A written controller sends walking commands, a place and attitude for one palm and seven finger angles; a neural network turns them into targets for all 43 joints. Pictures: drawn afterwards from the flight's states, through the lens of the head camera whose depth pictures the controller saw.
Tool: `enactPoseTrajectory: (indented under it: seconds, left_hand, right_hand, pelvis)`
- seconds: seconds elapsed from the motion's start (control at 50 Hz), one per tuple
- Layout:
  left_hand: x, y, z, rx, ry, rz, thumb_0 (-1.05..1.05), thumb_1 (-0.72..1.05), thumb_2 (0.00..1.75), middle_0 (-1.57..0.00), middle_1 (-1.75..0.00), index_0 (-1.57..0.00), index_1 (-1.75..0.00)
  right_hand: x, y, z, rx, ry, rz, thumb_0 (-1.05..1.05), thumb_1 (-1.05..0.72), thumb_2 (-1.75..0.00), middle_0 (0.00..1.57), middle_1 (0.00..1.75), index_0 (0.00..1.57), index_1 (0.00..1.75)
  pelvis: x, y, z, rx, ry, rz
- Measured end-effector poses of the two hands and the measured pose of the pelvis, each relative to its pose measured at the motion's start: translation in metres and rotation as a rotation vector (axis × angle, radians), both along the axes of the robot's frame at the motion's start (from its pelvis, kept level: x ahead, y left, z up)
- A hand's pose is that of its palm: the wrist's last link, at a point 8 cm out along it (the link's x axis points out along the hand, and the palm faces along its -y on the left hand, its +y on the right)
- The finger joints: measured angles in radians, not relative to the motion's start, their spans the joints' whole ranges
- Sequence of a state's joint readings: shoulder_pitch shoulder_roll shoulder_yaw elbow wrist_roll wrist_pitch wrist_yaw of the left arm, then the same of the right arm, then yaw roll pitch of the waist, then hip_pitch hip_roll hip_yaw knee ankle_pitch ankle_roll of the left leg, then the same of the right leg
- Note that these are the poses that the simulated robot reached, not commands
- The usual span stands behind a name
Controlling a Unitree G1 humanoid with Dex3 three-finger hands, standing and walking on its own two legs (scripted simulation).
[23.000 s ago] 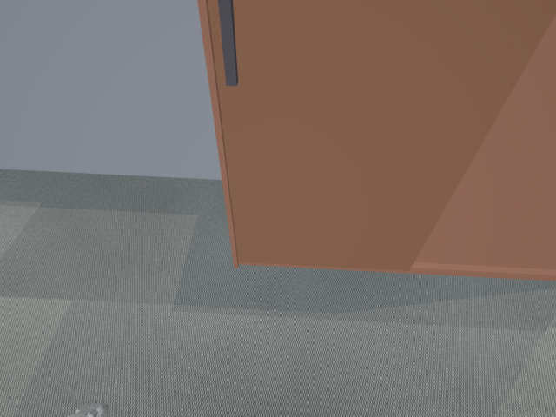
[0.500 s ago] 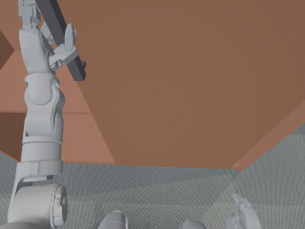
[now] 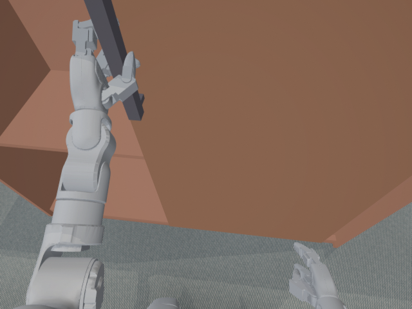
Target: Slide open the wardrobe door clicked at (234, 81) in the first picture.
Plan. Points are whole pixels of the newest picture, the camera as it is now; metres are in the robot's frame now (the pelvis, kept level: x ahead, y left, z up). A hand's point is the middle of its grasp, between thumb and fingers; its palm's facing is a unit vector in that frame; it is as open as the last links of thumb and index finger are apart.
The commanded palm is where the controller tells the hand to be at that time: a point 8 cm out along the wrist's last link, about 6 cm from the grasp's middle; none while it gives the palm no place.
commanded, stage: stop walking and hold the door there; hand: left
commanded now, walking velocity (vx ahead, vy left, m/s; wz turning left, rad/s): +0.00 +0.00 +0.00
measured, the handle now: (116, 35) +0.45 +0.21 +0.26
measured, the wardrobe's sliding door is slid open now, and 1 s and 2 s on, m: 0.62 0.62 0.62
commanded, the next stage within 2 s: loosen the grip on the handle in 0.34 s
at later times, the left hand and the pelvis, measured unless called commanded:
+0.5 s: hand (129, 73) +0.41 +0.19 +0.22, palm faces +0.33 -0.94 -0.11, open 7.8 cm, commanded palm +0.37 +0.22 +0.19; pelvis +0.00 -0.02 +0.00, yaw +2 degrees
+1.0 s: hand (128, 76) +0.41 +0.19 +0.22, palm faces +0.36 -0.93 -0.05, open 14.8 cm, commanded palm +0.37 +0.22 +0.20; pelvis -0.04 -0.01 -0.01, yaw +0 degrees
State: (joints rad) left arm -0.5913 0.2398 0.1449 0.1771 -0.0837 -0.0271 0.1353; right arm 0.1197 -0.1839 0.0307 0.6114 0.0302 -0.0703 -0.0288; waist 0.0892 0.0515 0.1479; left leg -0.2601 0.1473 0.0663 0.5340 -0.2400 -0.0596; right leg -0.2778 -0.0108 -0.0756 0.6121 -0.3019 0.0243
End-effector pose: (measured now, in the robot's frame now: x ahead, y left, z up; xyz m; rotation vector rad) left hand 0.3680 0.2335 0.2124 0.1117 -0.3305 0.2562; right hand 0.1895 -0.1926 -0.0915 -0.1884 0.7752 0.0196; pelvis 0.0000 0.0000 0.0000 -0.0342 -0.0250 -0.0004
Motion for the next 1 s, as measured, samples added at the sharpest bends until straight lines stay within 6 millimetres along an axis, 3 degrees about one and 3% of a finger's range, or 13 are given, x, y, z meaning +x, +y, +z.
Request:
enactPoseTrajectory:
  seconds: [0.08,0.22,0.46,0.5,0.58,0.66,0.8,0.9,1.0]
  left_hand:
    - [-0.001,-0.002,-0.001,0.037,-0.007,0.05,-0.07,0.69,0.76,-0.46,-1.4,0.0,-1.22]
    - [-0.001,-0.003,-0.001,0.012,-0.004,0.039,-0.06,0.7,0.76,-0.46,-1.4,0.0,-1.21]
    - [-0.001,-0.006,0.002,0.023,0.022,0.087,-0.06,0.69,0.78,-0.44,-1.36,0.0,-1.18]
    - [0.009,0.003,0.003,0.034,0.053,0.068,-0.1,0.6,0.77,-0.44,-1.37,-0.07,-1.24]
    - [0.003,0.004,0.006,-0.096,0.074,0.064,-0.08,0.49,0.72,-0.48,-1.4,-0.25,-1.36]
    - [-0.001,-0.001,0.006,-0.075,0.072,0.126,-0.04,0.29,0.62,-0.48,-1.4,-0.22,-1.29]
    - [-0.003,-0.004,0.002,-0.028,0.039,0.137,-0.01,-0.22,0.37,-0.43,-1.37,-0.13,-1.2]
    - [-0.002,0.0,0.001,-0.003,0.014,0.117,0.0,-0.42,0.26,-0.38,-1.31,-0.15,-1.19]
    - [0.001,0.001,-0.001,-0.016,-0.004,0.094,-0.01,-0.51,0.22,-0.35,-1.26,-0.18,-1.17]
  right_hand:
    - [0.001,-0.022,-0.009,-0.01,-0.005,-0.038,0.01,-0.9,-0.9,0.2,0.3,0.2,0.3]
    - [-0.017,-0.054,-0.01,-0.112,0.056,-0.119,0.01,-0.9,-0.9,0.2,0.3,0.2,0.29]
    - [-0.026,-0.051,-0.015,-0.055,0.084,-0.101,0.01,-0.9,-0.9,0.2,0.3,0.2,0.29]
    - [-0.028,-0.052,-0.01,-0.058,0.059,-0.096,0.01,-0.9,-0.9,0.2,0.3,0.2,0.29]
    - [-0.039,-0.061,0.001,-0.055,-0.018,-0.1,0.01,-0.9,-0.9,0.2,0.3,0.2,0.29]
    - [-0.064,-0.075,0.003,-0.065,-0.044,-0.129,0.01,-0.9,-0.9,0.2,0.3,0.2,0.29]
    - [-0.137,-0.094,-0.008,-0.122,0.068,-0.2,0.01,-0.9,-0.9,0.2,0.3,0.2,0.29]
    - [-0.182,-0.094,-0.017,-0.145,0.173,-0.242,0.01,-0.9,-0.9,0.2,0.3,0.2,0.29]
    - [-0.2,-0.083,-0.021,-0.142,0.21,-0.262,0.01,-0.9,-0.9,0.2,0.3,0.2,0.29]
  pelvis:
    - [0.002,-0.012,-0.009,0.019,0.014,0.006]
    - [0.005,-0.009,-0.008,0.045,0.023,0.017]
    - [0.007,-0.021,-0.004,0.039,0.021,0.017]
    - [0.002,-0.024,-0.003,0.049,0.042,0.028]
    - [-0.006,-0.024,-0.001,0.047,0.056,0.044]
    - [-0.019,-0.024,-0.004,0.045,0.055,0.037]
    - [-0.038,-0.022,-0.007,0.04,0.056,0.029]
    - [-0.044,-0.017,-0.008,0.04,0.062,0.007]
    - [-0.042,-0.01,-0.007,0.037,0.059,-0.008]
